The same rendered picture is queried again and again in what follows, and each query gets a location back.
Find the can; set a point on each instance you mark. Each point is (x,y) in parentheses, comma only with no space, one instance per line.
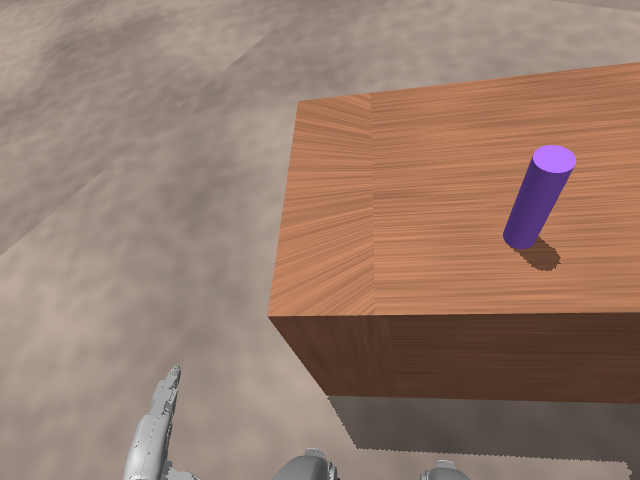
(547,174)

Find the left robot hand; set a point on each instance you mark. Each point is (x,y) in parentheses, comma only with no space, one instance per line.
(147,457)

